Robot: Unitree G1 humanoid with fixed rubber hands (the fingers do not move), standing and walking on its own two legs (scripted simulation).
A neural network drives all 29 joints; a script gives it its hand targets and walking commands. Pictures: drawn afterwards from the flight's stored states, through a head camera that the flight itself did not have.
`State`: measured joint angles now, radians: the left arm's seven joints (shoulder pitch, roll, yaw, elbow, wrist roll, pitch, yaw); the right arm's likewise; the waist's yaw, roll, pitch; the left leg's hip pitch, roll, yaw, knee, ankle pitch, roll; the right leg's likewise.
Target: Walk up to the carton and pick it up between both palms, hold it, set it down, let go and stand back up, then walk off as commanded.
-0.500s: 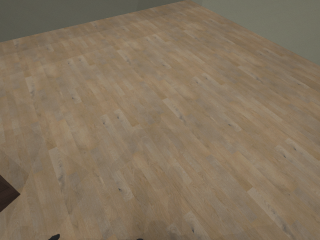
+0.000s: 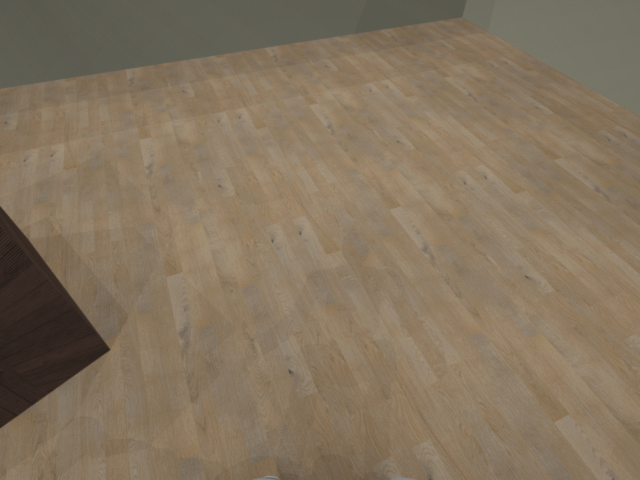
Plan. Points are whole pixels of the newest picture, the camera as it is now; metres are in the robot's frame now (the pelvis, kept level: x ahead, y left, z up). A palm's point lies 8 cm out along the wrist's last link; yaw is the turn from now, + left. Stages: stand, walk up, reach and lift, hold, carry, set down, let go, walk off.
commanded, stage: walk up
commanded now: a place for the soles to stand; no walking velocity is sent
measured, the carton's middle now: out of the picture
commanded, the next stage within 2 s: none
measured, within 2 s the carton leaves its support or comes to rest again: neither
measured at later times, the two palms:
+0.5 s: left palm out of the picture +0.01 +0.37 -0.10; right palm out of the picture +0.11 -0.25 -0.10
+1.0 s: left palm out of the picture +0.00 +0.42 -0.07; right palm (467, 450) +0.17 -0.19 -0.10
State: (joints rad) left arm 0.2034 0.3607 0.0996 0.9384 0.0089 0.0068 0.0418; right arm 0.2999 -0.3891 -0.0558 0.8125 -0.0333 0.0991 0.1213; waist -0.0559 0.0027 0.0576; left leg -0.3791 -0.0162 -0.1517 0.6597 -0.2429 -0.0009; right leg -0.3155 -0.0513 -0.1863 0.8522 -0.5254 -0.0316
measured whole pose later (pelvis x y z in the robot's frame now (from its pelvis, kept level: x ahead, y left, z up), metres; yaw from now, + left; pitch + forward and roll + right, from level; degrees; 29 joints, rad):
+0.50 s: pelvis +0.01 +0.05 +0.01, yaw +8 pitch -1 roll -2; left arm 0.28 0.37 0.10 0.92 0.01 -0.02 0.05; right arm 0.29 -0.40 -0.06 0.80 -0.03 0.10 0.13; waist 0.00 0.04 0.05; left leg -0.42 0.04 -0.12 0.71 -0.29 0.03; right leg -0.20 -0.06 -0.24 0.57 -0.34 -0.03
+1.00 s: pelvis +0.04 +0.09 +0.01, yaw +15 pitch +0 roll +1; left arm 0.29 0.37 0.10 0.91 0.01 -0.05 0.05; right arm 0.29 -0.40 -0.06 0.79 -0.03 0.10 0.12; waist 0.00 0.04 0.06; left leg -0.44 0.01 -0.16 0.89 -0.30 -0.01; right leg -0.20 -0.06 -0.19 0.52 -0.32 -0.04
